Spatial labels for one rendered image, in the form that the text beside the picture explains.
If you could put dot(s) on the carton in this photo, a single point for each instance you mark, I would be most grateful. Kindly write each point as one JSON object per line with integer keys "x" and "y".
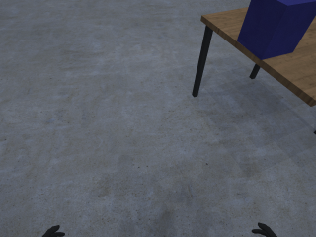
{"x": 273, "y": 28}

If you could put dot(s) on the left robot hand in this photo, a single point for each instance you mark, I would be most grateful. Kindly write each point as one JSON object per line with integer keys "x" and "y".
{"x": 51, "y": 232}

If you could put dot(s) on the table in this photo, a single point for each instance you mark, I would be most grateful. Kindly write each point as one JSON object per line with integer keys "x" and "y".
{"x": 296, "y": 71}

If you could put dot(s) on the right robot hand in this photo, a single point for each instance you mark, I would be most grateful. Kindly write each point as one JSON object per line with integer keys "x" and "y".
{"x": 265, "y": 230}

